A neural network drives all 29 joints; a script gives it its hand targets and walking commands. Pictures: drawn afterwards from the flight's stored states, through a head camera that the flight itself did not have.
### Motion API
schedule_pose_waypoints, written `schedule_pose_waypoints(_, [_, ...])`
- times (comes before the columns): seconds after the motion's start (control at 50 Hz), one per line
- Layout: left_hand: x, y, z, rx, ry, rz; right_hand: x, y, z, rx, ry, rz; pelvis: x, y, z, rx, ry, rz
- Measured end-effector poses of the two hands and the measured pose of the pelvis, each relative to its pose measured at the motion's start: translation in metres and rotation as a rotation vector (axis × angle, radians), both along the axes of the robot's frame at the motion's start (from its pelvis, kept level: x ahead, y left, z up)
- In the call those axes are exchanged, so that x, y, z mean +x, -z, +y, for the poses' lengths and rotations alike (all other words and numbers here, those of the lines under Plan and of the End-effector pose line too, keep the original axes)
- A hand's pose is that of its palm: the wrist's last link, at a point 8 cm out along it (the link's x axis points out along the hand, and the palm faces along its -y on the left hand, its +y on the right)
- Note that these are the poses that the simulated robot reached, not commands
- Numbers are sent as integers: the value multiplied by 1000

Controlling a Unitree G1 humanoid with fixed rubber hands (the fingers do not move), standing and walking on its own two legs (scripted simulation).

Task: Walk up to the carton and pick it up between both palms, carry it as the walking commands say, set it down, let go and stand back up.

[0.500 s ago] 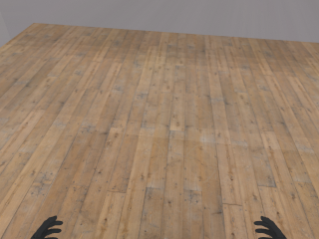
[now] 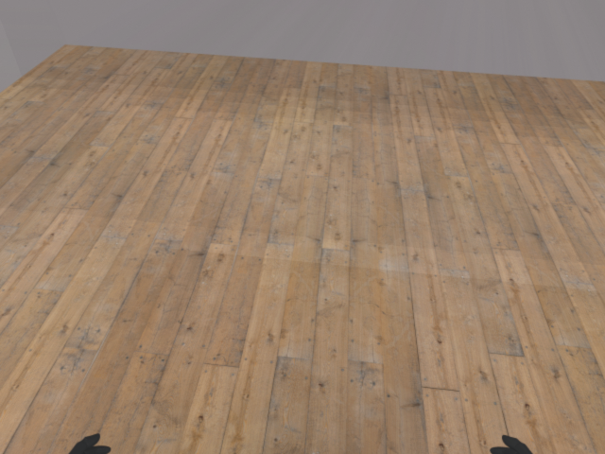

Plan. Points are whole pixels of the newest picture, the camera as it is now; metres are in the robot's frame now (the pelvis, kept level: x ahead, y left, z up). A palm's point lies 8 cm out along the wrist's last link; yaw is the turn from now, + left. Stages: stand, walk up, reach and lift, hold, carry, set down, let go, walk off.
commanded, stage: stand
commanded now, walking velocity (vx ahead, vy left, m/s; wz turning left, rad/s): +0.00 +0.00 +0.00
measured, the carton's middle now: out of the picture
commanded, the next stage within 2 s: walk up in 0.60 s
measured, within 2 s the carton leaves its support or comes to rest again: neither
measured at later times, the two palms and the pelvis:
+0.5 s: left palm out of the picture +0.10 +0.31 -0.10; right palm out of the picture +0.10 -0.31 -0.10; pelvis +0.00 +0.00 +0.00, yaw +0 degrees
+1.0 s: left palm out of the picture +0.11 +0.25 -0.13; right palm out of the picture +0.06 -0.33 -0.14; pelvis +0.00 -0.03 -0.02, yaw -9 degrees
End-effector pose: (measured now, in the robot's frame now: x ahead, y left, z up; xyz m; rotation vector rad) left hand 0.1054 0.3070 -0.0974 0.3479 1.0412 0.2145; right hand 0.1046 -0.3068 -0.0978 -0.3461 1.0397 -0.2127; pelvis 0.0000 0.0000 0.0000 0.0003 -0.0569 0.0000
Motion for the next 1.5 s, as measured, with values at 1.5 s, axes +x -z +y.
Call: schedule_pose_waypoints(1.5, [90, 34, -86, -106, 360, 134, -140, 9, 19, 28, 463, 84, 1, 4, 4, -1, 435, 67])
